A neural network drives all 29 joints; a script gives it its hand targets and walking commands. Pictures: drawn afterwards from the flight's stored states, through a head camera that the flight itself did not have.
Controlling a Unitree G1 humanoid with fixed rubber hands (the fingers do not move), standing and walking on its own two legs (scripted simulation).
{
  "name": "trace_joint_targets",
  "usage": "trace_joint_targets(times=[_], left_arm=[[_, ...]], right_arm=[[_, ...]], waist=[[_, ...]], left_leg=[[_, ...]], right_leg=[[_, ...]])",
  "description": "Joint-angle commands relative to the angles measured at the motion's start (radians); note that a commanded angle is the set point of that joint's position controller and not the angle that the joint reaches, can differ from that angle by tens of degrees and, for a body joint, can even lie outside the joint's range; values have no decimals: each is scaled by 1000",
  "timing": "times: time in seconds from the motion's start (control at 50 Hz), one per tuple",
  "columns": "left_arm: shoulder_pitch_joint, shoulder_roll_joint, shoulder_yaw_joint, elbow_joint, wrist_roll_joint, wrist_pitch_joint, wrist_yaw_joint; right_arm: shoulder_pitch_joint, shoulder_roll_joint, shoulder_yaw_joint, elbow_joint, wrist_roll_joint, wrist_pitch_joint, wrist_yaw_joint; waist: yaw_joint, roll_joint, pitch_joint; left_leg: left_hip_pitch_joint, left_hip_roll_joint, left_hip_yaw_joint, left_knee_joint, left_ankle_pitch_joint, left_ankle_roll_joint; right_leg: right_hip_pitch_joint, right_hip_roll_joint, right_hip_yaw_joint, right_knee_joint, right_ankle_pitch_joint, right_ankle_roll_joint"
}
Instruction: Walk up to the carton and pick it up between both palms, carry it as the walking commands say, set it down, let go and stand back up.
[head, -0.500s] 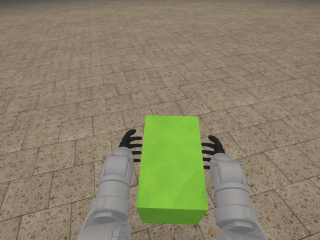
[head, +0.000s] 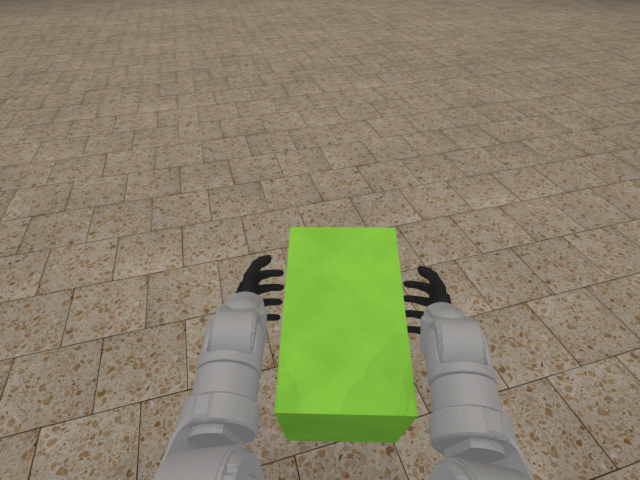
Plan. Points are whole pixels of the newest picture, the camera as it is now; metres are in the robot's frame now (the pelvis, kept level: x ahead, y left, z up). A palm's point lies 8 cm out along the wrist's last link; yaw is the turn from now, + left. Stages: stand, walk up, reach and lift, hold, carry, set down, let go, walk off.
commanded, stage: set down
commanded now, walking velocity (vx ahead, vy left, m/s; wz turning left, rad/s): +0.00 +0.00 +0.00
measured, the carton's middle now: (341, 332) +0.34 -0.02 -0.03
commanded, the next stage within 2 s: none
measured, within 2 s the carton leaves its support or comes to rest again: neither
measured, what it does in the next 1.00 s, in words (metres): lowers itself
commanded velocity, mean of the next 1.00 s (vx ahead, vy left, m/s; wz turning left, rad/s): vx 0.00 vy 0.00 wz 0.00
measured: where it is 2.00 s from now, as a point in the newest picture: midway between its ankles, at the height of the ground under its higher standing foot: outside the picture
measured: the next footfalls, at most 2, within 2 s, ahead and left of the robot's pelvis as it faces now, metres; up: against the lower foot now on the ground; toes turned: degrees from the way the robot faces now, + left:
none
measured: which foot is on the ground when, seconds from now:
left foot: down 0.00-1.00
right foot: down 0.00-1.00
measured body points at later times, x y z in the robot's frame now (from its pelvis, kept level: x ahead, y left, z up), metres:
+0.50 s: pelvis +0.02 +0.00 +0.00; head +0.02 +0.00 +0.45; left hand +0.36 +0.10 -0.01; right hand +0.33 -0.15 -0.02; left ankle +0.04 +0.13 -0.74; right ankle +0.06 -0.14 -0.74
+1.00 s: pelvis -0.03 -0.01 -0.06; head +0.12 -0.01 +0.37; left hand +0.36 +0.09 -0.11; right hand +0.34 -0.16 -0.11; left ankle +0.04 +0.13 -0.74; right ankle +0.06 -0.14 -0.74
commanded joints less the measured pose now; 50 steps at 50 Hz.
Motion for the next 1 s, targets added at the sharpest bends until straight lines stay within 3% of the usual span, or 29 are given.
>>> trace_joint_targets(times=[0.0, 0.06, 0.18, 0.4, 0.58, 0.72, 0.86, 0.98], left_arm=[[-438, -1044, -445, 64, -257, -22, -257], [-397, -1046, -442, 84, -246, -21, -251], [-306, -1050, -431, 82, -238, -54, -226], [-245, -1027, -395, 152, -200, -188, -196], [-296, -987, -316, 264, -116, -348, -184], [-397, -946, -282, 311, -56, -444, -182], [-542, -931, -296, 331, -34, -502, -195], [-600, -974, -352, 327, -55, -507, -203]], right_arm=[[-493, 1068, 501, -58, 305, -57, 258], [-461, 1038, 484, -47, 294, -68, 262], [-433, 978, 480, -69, 292, -113, 268], [-385, 926, 444, -8, 229, -247, 248], [-427, 926, 385, 120, 163, -411, 217], [-505, 905, 359, 179, 124, -506, 203], [-633, 925, 382, 201, 100, -556, 206], [-699, 950, 423, 204, 90, -563, 221]], waist=[[-9, -35, -265], [-8, -4, -223], [13, 5, -241], [-4, -14, -314], [-12, -18, -388], [-22, -16, -463], [-3, -5, -595], [2, 0, -720]], left_leg=[[-5, -57, 49, -112, -39, 36], [-13, -50, 38, -122, -14, 27], [21, -41, 20, -108, 126, 10], [-30, -58, 7, -30, 231, 10], [-201, -85, 11, 61, 180, 11], [-402, -97, 32, 149, 45, 4], [-572, -105, 63, 259, -63, 1], [-671, -112, 78, 342, -96, -3]], right_leg=[[108, 62, -24, -53, -27, -13], [84, 63, -25, -45, -6, -20], [68, 65, -18, -18, 98, -22], [-4, 74, -18, 38, 190, -13], [-142, 80, -25, 110, 176, -7], [-268, 86, -27, 180, 65, -5], [-400, 93, -33, 283, -59, -3], [-497, 102, -46, 383, -89, 1]])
